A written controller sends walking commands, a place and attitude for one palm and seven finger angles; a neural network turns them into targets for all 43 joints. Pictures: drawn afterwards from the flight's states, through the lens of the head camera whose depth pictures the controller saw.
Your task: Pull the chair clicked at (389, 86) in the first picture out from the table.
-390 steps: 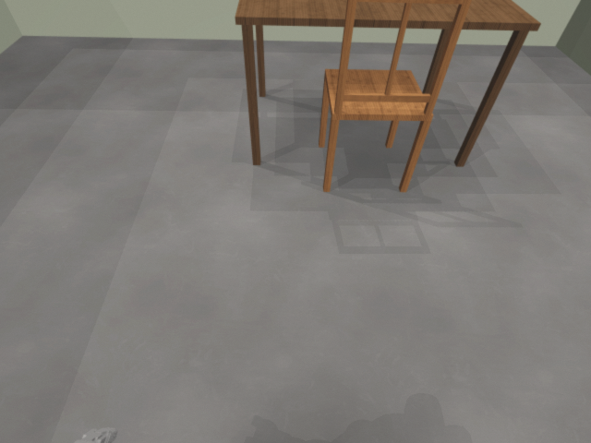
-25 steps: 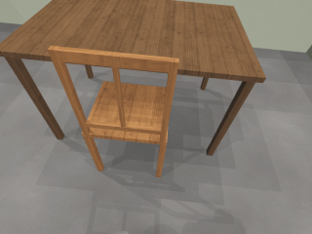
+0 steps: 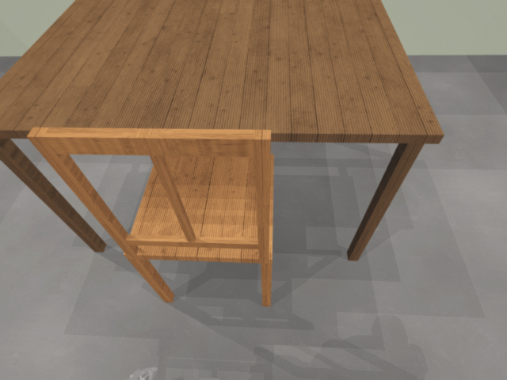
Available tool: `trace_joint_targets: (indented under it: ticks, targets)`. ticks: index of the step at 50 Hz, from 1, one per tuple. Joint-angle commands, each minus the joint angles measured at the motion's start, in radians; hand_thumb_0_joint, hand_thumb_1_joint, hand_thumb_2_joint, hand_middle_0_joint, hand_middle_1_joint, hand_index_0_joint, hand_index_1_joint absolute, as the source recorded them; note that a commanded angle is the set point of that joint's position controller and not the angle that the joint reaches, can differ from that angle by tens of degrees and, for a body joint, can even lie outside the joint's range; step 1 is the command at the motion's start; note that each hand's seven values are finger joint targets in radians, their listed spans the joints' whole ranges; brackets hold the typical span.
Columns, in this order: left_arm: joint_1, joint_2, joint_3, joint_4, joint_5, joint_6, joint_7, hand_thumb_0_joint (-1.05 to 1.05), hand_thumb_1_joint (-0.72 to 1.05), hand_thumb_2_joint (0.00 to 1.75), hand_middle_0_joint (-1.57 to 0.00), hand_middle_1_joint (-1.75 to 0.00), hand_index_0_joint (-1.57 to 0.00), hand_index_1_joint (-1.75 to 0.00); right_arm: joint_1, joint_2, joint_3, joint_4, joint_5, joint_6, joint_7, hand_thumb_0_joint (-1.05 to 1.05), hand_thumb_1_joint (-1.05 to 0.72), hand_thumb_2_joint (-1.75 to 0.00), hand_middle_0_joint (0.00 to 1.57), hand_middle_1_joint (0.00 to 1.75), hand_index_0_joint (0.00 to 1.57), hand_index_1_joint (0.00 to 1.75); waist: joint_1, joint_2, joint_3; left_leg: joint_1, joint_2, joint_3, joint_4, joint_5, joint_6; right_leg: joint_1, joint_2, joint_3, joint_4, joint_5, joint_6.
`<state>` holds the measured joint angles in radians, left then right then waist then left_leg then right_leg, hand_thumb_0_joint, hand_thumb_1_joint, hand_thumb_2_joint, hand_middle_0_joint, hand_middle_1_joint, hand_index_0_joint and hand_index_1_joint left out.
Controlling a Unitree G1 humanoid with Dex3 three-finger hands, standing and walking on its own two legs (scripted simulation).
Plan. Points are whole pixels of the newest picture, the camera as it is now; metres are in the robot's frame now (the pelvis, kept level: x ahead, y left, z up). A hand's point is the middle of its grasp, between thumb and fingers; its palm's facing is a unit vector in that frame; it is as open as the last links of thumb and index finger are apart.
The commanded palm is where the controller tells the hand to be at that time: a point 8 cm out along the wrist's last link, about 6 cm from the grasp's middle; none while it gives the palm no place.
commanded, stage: come to a stop and stand still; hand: left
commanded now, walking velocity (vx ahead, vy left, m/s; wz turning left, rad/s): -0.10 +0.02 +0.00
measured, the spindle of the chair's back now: (176, 203) +0.46 +0.20 -0.08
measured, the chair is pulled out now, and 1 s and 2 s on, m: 0.00 0.00 0.00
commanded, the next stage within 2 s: look again from close up in 1.10 s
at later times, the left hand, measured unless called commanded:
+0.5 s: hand out of the picture -0.03 +0.23 -0.17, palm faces +0.01 -0.98 -0.20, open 7.4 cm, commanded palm none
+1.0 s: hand out of the picture -0.03 +0.15 -0.17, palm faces +0.04 -0.98 -0.19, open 7.3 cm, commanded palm none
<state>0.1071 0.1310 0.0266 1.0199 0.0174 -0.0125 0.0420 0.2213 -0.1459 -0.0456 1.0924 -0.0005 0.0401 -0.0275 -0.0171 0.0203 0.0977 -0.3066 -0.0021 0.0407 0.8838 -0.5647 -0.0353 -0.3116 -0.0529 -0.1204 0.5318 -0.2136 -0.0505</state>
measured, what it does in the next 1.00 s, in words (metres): steps on the spot: left foot, then right foot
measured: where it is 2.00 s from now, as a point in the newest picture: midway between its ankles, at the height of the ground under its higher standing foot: outside the picture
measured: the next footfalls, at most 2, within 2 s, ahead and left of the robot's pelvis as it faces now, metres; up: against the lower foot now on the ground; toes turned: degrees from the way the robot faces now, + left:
left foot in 0.18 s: +0.03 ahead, +0.15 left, +0.00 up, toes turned +1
right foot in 0.56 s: +0.01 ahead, -0.08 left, +0.00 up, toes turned -3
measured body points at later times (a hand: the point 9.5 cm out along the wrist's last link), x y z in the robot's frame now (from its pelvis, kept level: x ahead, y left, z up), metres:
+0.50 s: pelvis -0.02 +0.04 +0.01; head +0.00 +0.05 +0.46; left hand -0.03 +0.28 -0.15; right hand +0.00 -0.19 -0.14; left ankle -0.02 +0.15 -0.74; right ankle -0.07 -0.08 -0.71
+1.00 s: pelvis -0.02 -0.02 +0.00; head -0.01 -0.03 +0.45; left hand -0.03 +0.20 -0.15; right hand -0.04 -0.22 -0.17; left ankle -0.02 +0.15 -0.74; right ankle -0.07 -0.08 -0.74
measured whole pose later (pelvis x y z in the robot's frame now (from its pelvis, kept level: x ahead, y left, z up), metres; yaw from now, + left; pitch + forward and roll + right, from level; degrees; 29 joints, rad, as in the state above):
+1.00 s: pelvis -0.02 -0.02 +0.00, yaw -1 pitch -2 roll +0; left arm 0.29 0.12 0.01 1.15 0.00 0.00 0.04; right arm 0.27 -0.13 -0.01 1.17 -0.01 0.02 -0.04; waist -0.01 0.03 0.04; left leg -0.16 0.08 0.01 0.41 -0.22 -0.07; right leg -0.09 0.05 -0.07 0.41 -0.30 -0.07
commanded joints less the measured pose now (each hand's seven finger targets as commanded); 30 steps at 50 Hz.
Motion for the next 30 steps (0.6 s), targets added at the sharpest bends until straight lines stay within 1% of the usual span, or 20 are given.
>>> trace_joint_targets:
  ticks: [1,3,5,7,8,9,10,11,12,13,14,15,16,21,24,26,27,28,29,30]
  targets:
    - [0.079,0.221,0.057,-0.045,0.013,0.022,0.017,0.0,0.9,0.9,-0.2,-0.3,-0.2,-0.3,0.071,-0.052,-0.019,-0.062,-0.001,0.008,0.0,0.0,-0.9,-0.9,0.2,0.3,0.2,0.3,0.025,-0.147,-0.182,-0.048,0.017,-0.034,0.062,0.057,-0.011,0.165,-0.273,0.202,-0.138,0.717,-0.156]
    - [0.06,0.22,0.059,-0.06,0.018,0.026,0.014,0.0,0.9,0.9,-0.2,-0.3,-0.2,-0.3,0.08,-0.056,-0.018,-0.072,-0.005,0.004,0.004,0.0,-0.9,-0.9,0.2,0.3,0.2,0.3,0.02,-0.189,-0.177,-0.02,0.023,-0.026,-0.023,0.083,-0.009,0.134,-0.257,0.201,-0.153,0.565,-0.146]
    - [0.056,0.219,0.059,-0.057,0.018,0.029,0.01,0.0,0.9,0.9,-0.2,-0.3,-0.2,-0.3,0.1,-0.051,-0.014,-0.072,-0.004,-0.005,0.006,0.0,-0.9,-0.9,0.2,0.3,0.2,0.3,0.009,-0.193,-0.186,0.045,0.02,0.002,-0.181,0.158,-0.005,0.11,-0.224,0.193,-0.149,0.38,-0.118]
    - [0.047,0.202,0.053,-0.055,0.006,0.035,0.005,0.0,0.9,0.9,-0.2,-0.3,-0.2,-0.3,0.158,-0.053,-0.006,-0.054,-0.008,-0.022,0.007,0.0,-0.9,-0.9,0.2,0.3,0.2,0.3,-0.021,-0.169,-0.176,0.191,0.018,0.022,-0.432,0.35,0.003,0.02,-0.167,0.168,-0.105,0.131,-0.043]
    - [0.066,0.162,0.04,-0.055,-0.004,0.039,-0.001,0.0,0.9,0.9,-0.2,-0.3,-0.2,-0.3,0.148,-0.09,-0.006,-0.057,-0.011,-0.035,0.008,0.0,-0.9,-0.9,0.2,0.3,0.2,0.3,-0.013,-0.046,-0.154,0.224,0.08,-0.052,-0.529,0.35,0.02,-0.048,-0.1,0.141,-0.035,-0.033,0.003]
    - [0.091,0.109,0.027,-0.063,-0.012,0.044,-0.009,0.0,0.9,0.9,-0.2,-0.3,-0.2,-0.3,0.104,-0.155,-0.012,-0.087,-0.022,-0.045,0.007,0.0,-0.9,-0.9,0.2,0.3,0.2,0.3,0.005,0.163,-0.105,0.108,0.257,-0.284,-0.659,0.306,0.084,-0.076,-0.011,0.088,0.043,-0.178,0.059]
    - [0.09,0.107,0.026,-0.063,-0.007,0.043,-0.015,0.0,0.9,0.9,-0.2,-0.3,-0.2,-0.3,0.036,-0.195,-0.011,-0.12,-0.028,-0.041,0.004,0.0,-0.9,-0.9,0.2,0.3,0.2,0.3,0.022,0.149,-0.052,-0.063,0.346,-0.383,-0.729,0.167,0.155,-0.006,0.019,0.08,0.13,-0.23,0.072]
    - [0.08,0.115,0.033,-0.048,0.001,0.056,-0.014,0.0,0.9,0.9,-0.2,-0.3,-0.2,-0.3,-0.016,-0.196,-0.011,-0.121,-0.031,-0.048,-0.003,0.0,-0.9,-0.9,0.2,0.3,0.2,0.3,0.018,0.23,-0.021,-0.084,0.343,-0.408,-0.787,0.108,0.165,-0.029,0.016,0.122,0.221,-0.254,0.076]
    - [0.082,0.132,0.038,-0.032,0.005,0.06,-0.019,0.0,0.9,0.9,-0.2,-0.3,-0.2,-0.3,-0.032,-0.179,-0.005,-0.118,-0.031,-0.047,-0.012,0.0,-0.9,-0.9,0.2,0.3,0.2,0.3,0.024,0.189,0.017,-0.08,0.308,-0.367,-0.781,0.121,0.152,-0.046,0.02,0.16,0.291,-0.216,0.07]
    - [0.114,0.132,0.04,-0.01,0.003,0.058,-0.025,0.0,0.9,0.9,-0.2,-0.3,-0.2,-0.3,-0.044,-0.168,0.001,-0.111,-0.029,-0.047,-0.017,0.0,-0.9,-0.9,0.2,0.3,0.2,0.3,0.039,0.143,0.019,-0.04,0.283,-0.31,-0.759,0.166,0.147,-0.075,0.025,0.17,0.335,-0.179,0.071]
    - [0.142,0.131,0.04,0.006,0.002,0.056,-0.029,0.0,0.9,0.9,-0.2,-0.3,-0.2,-0.3,-0.047,-0.166,0.002,-0.111,-0.026,-0.047,-0.018,0.0,-0.9,-0.9,0.2,0.3,0.2,0.3,0.043,0.132,0.01,-0.001,0.267,-0.261,-0.741,0.205,0.149,-0.09,0.026,0.166,0.36,-0.162,0.076]
    - [0.16,0.132,0.04,0.015,0.002,0.051,-0.033,0.0,0.9,0.9,-0.2,-0.3,-0.2,-0.3,-0.036,-0.157,0.001,-0.106,-0.022,-0.05,-0.02,0.0,-0.9,-0.9,0.2,0.3,0.2,0.3,0.041,0.084,-0.007,0.045,0.262,-0.235,-0.724,0.262,0.157,-0.104,0.028,0.159,0.369,-0.151,0.079]
    - [0.167,0.127,0.037,0.02,0.002,0.05,-0.033,0.0,0.9,0.9,-0.2,-0.3,-0.2,-0.3,-0.017,-0.166,-0.002,-0.1,-0.023,-0.051,-0.022,0.0,-0.9,-0.9,0.2,0.3,0.2,0.3,0.032,0.094,-0.023,0.089,0.259,-0.216,-0.71,0.323,0.16,-0.118,0.026,0.156,0.371,-0.151,0.086]
    - [0.126,0.108,0.02,0.008,-0.003,0.046,-0.033,0.0,0.9,0.9,-0.2,-0.3,-0.2,-0.3,0.086,-0.185,-0.017,-0.052,-0.026,-0.048,-0.029,0.0,-0.9,-0.9,0.2,0.3,0.2,0.3,-0.024,0.109,-0.077,0.264,0.29,-0.218,-0.614,0.693,0.195,-0.102,0.018,0.119,0.22,-0.241,0.093]
    - [0.169,0.091,0.012,0.03,-0.009,0.04,-0.027,0.0,0.9,0.9,-0.2,-0.3,-0.2,-0.3,0.092,-0.193,-0.021,-0.034,-0.023,-0.043,-0.026,0.0,-0.9,-0.9,0.2,0.3,0.2,0.3,-0.015,0.142,-0.126,0.274,0.268,-0.203,-0.559,0.796,0.187,-0.003,0.029,0.094,0.07,-0.208,0.081]
    - [0.237,0.092,0.009,0.064,-0.01,0.027,-0.022,0.0,0.9,0.9,-0.2,-0.3,-0.2,-0.3,0.075,-0.178,-0.018,-0.026,-0.014,-0.042,-0.024,0.0,-0.9,-0.9,0.2,0.3,0.2,0.3,0.015,0.113,-0.143,0.229,0.221,-0.165,-0.5,0.758,0.146,0.125,0.032,0.074,-0.137,-0.031,0.077]
    - [0.26,0.109,0.009,0.079,-0.007,0.017,-0.016,0.0,0.9,0.9,-0.2,-0.3,-0.2,-0.3,0.084,-0.154,-0.013,-0.018,-0.008,-0.045,-0.02,0.0,-0.9,-0.9,0.2,0.3,0.2,0.3,0.019,0.061,-0.151,0.186,0.181,-0.134,-0.454,0.683,0.103,0.202,0.0,0.109,-0.232,0.085,0.069]
    - [0.25,0.143,0.008,0.087,-0.006,0.008,-0.01,0.0,0.9,0.9,-0.2,-0.3,-0.2,-0.3,0.092,-0.113,-0.006,-0.017,0.001,-0.049,-0.016,0.0,-0.9,-0.9,0.2,0.3,0.2,0.3,0.002,-0.037,-0.147,0.105,0.13,-0.078,-0.43,0.552,0.056,0.255,-0.081,0.198,-0.226,0.183,0.039]
    - [0.235,0.157,0.003,0.089,-0.01,0.003,-0.009,0.0,0.9,0.9,-0.2,-0.3,-0.2,-0.3,0.076,-0.084,0.007,-0.018,0.001,-0.05,-0.009,0.0,-0.9,-0.9,0.2,0.3,0.2,0.3,-0.001,-0.055,-0.122,0.094,0.09,-0.048,-0.449,0.431,0.033,0.222,-0.141,0.217,-0.22,0.243,0.014]
    - [0.218,0.16,0.005,0.092,-0.008,0.0,-0.009,0.0,0.9,0.9,-0.2,-0.3,-0.2,-0.3,0.058,-0.056,0.014,-0.016,-0.005,-0.039,-0.008,0.0,-0.9,-0.9,0.2,0.3,0.2,0.3,-0.004,-0.168,-0.093,0.09,0.06,-0.028,-0.453,0.375,0.021,0.186,-0.129,0.235,-0.229,0.252,-0.003]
